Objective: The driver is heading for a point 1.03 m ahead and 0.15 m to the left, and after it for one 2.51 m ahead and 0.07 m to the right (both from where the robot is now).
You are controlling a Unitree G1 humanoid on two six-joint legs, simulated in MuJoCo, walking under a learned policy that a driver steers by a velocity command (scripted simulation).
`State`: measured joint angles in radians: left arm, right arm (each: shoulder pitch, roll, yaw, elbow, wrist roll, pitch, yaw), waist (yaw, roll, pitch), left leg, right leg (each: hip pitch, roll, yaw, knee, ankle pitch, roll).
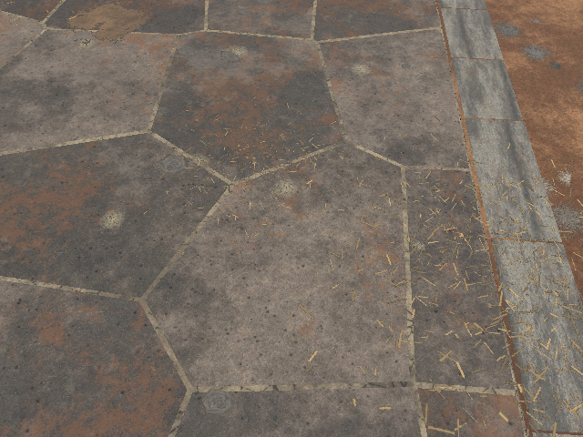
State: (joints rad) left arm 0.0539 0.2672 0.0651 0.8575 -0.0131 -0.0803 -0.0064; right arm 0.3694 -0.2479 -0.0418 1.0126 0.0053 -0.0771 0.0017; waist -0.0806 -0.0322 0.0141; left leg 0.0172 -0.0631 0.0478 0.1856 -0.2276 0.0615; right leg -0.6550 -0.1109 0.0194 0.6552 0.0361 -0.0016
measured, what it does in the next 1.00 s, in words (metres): walks ahead: right foot, then left foot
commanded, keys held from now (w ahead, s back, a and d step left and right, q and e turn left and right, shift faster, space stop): w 1.00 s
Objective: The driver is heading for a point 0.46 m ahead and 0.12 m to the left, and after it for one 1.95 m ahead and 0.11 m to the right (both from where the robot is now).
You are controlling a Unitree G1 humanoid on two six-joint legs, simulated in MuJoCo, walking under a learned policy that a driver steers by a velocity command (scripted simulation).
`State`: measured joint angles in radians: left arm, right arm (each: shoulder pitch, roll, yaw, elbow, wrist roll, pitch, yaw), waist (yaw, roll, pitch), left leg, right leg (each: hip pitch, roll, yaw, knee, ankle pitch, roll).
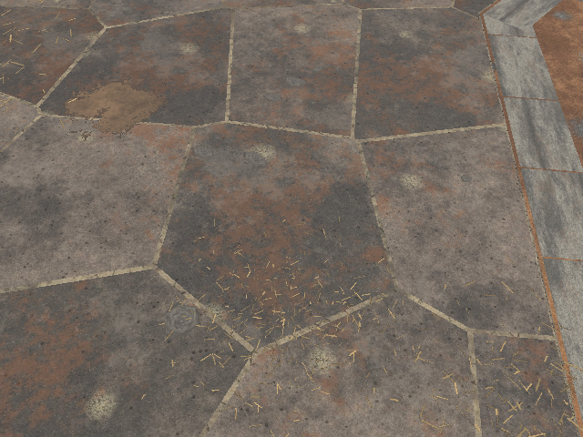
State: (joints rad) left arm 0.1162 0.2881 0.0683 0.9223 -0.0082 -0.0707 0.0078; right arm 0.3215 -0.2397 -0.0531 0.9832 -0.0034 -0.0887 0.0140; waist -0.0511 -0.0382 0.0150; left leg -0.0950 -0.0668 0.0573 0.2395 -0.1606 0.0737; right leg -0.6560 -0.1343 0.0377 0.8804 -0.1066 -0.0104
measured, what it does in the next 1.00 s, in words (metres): walks ahead: right foot, then left foot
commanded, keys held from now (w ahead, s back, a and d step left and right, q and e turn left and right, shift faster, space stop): w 0.10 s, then w+q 0.56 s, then w+e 0.34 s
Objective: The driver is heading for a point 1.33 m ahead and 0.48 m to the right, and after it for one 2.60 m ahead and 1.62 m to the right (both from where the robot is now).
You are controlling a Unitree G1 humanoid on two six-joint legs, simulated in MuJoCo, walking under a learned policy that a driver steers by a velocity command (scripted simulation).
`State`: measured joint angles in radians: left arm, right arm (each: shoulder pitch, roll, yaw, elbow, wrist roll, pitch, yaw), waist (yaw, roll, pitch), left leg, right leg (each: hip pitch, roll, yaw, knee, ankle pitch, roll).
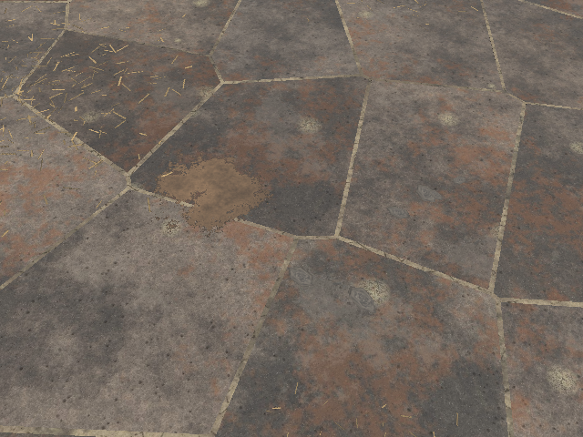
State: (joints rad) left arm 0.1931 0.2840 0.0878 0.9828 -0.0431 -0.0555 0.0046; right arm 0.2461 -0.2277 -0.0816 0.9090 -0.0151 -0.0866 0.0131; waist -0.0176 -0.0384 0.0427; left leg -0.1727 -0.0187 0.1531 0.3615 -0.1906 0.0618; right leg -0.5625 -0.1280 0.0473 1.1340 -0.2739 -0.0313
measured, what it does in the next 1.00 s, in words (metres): walks ahead, turning right: right foot, then left foot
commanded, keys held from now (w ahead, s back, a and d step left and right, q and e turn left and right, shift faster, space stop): w+e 0.90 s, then w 0.10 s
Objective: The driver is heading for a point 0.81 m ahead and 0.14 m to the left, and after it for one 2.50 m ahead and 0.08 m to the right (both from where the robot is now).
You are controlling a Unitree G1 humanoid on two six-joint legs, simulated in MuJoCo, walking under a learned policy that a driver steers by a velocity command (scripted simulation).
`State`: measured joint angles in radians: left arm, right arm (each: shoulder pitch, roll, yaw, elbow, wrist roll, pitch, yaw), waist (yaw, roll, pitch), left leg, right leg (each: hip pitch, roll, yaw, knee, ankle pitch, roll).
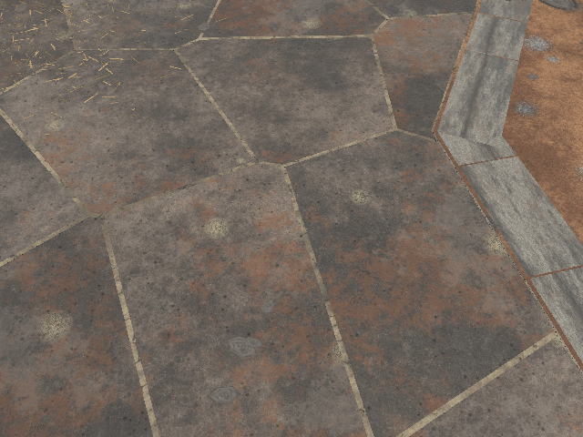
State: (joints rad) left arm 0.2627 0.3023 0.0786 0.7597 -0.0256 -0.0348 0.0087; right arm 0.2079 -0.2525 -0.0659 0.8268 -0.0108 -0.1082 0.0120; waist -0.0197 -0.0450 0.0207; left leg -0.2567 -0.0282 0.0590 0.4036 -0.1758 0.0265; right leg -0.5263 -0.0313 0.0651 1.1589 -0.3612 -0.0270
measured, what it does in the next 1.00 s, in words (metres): walks ahead, turning left: right foot, then left foot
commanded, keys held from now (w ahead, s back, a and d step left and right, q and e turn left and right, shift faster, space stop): w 0.24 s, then w+q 0.76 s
